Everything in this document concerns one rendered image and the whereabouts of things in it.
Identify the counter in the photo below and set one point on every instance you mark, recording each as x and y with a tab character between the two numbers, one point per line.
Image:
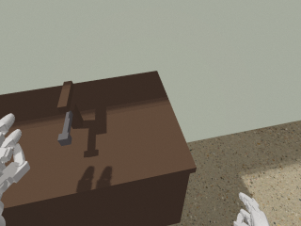
128	163

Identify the robot left hand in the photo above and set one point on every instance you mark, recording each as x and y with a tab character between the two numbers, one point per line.
17	169

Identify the robot right hand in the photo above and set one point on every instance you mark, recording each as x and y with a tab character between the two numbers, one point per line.
256	216

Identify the tap lever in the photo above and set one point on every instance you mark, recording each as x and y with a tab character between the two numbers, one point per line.
65	138

